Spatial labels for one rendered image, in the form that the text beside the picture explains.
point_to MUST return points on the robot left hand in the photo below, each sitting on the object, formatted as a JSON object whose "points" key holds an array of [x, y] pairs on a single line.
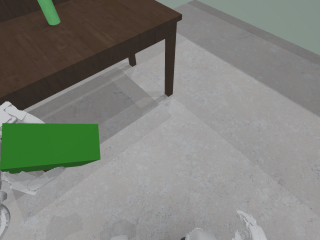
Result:
{"points": [[24, 181]]}

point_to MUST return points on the sponge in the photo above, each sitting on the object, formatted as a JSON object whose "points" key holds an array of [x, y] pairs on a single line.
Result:
{"points": [[33, 147]]}

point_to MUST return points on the robot right thigh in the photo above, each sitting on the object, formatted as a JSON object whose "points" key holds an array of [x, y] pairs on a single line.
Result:
{"points": [[199, 234]]}

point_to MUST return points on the table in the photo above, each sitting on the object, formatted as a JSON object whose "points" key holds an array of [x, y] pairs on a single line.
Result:
{"points": [[38, 60]]}

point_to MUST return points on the robot right hand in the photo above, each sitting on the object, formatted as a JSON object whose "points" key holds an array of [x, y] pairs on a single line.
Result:
{"points": [[255, 232]]}

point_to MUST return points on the left robot forearm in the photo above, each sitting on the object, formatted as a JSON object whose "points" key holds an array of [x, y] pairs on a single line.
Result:
{"points": [[4, 215]]}

